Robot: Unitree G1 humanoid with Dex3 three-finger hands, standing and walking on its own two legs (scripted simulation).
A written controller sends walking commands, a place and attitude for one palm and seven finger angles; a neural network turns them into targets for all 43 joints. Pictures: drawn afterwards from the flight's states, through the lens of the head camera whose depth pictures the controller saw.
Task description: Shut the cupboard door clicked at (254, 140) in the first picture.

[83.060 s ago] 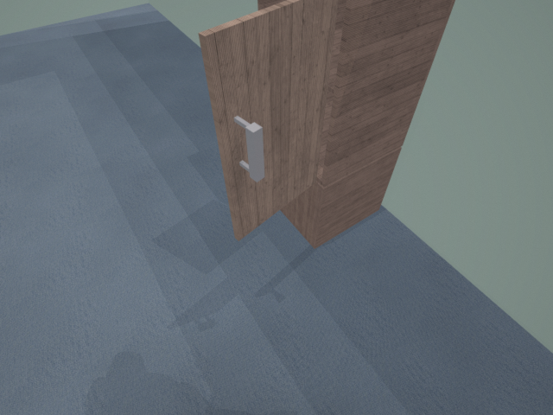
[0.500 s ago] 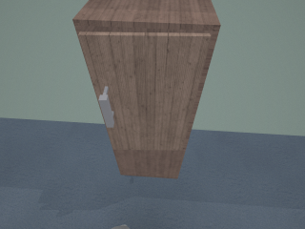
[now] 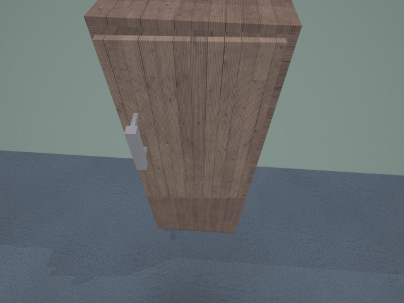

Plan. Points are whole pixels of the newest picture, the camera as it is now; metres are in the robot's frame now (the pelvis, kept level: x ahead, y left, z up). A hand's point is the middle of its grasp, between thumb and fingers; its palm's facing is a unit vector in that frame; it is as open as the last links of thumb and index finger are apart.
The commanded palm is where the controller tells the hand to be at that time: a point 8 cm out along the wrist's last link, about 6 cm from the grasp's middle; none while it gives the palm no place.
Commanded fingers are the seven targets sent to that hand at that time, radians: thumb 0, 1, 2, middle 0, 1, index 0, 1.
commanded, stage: come to a stop and stand still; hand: left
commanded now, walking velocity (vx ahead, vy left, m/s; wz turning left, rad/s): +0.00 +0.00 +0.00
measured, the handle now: (138, 142) +0.46 +0.19 +0.01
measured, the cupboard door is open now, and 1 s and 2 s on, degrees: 4 4 4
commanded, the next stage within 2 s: look again from close up in 0.36 s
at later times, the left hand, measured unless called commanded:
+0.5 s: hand out of the picture -0.03 +0.17 -0.17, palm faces -0.03 -0.98 -0.18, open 7.4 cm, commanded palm none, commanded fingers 0.00 0.90 0.90 -0.20 -0.30 -0.20 -0.30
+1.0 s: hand out of the picture +0.01 +0.20 -0.17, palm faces -0.02 -0.98 -0.17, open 7.4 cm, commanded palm none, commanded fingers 0.00 0.90 0.90 -0.20 -0.30 -0.20 -0.30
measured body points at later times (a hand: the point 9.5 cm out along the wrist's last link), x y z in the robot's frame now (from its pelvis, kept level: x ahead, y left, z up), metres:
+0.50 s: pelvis -0.01 +0.01 +0.00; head +0.00 +0.00 +0.45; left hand -0.02 +0.22 -0.15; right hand -0.03 -0.20 -0.16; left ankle +0.04 +0.11 -0.73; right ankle -0.06 -0.07 -0.73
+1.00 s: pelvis +0.01 +0.04 +0.01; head +0.02 +0.05 +0.46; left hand +0.01 +0.25 -0.16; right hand +0.01 -0.19 -0.15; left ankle +0.04 +0.11 -0.73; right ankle -0.06 -0.07 -0.73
